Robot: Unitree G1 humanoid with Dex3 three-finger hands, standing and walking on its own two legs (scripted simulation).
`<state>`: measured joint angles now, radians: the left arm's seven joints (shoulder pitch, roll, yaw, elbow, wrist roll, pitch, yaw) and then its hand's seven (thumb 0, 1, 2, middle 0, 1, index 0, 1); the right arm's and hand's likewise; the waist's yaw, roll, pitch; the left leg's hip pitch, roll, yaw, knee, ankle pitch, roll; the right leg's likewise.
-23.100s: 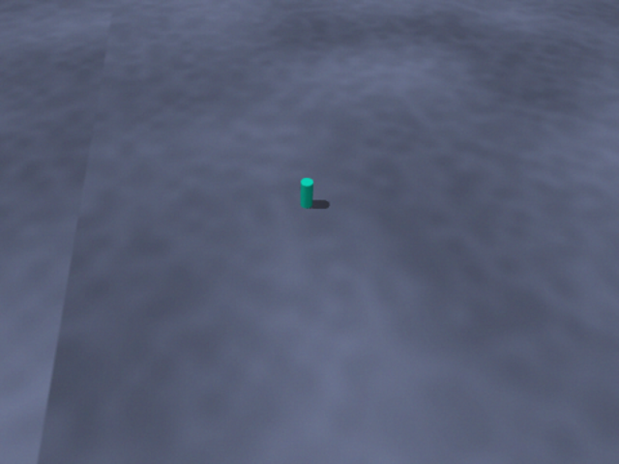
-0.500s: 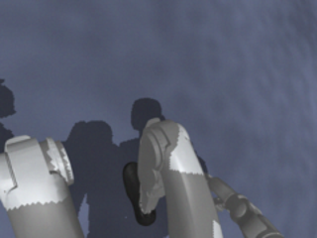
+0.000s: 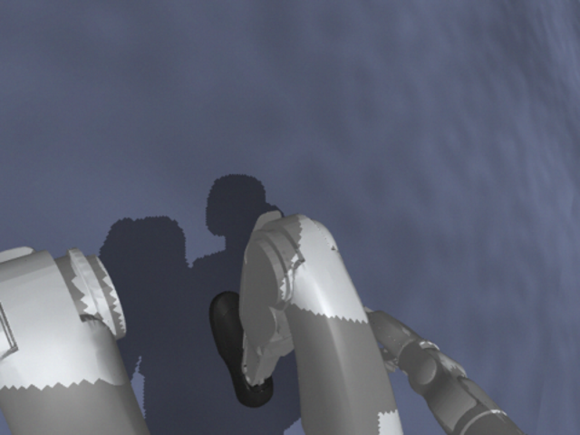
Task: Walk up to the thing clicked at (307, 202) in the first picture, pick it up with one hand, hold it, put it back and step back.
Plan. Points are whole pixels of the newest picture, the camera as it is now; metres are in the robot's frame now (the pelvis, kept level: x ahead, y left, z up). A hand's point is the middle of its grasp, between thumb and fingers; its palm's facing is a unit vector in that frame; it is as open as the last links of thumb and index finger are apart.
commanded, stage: lower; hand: left
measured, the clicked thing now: out of the picture +0.41 +0.36 -0.20
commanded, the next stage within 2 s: loosen in 0.10 s
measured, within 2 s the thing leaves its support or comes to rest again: rests again in 0.02 s
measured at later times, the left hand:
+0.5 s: hand out of the picture +0.41 +0.35 -0.18, palm faces +0.56 -0.83 -0.01, open 8.1 cm
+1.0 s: hand out of the picture +0.42 +0.35 -0.18, palm faces +0.55 -0.84 +0.00, open 14.3 cm
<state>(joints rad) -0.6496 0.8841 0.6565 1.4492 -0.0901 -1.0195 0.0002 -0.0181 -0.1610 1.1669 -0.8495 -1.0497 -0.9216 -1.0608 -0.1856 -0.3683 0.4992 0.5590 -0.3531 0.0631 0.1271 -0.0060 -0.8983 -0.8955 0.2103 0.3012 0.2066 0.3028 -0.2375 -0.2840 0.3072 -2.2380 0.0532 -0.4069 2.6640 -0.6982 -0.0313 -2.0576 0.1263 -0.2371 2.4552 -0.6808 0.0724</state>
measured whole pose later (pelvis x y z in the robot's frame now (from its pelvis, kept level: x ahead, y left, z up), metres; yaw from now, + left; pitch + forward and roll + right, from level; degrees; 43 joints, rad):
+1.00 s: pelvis +0.00 +0.01 +0.00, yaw -1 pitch +11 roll -18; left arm -0.65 0.90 0.62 1.46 -0.10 -1.05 0.03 -0.01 -0.34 0.24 -0.45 -0.31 -0.44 -0.31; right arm -0.19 -0.36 0.53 0.53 -0.36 0.07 0.13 -0.01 -0.90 -0.89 0.21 0.30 0.21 0.30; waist -0.23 -0.30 0.31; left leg -2.23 0.07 -0.43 2.67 -0.71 -0.01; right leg -2.04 0.14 -0.25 2.43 -0.67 0.07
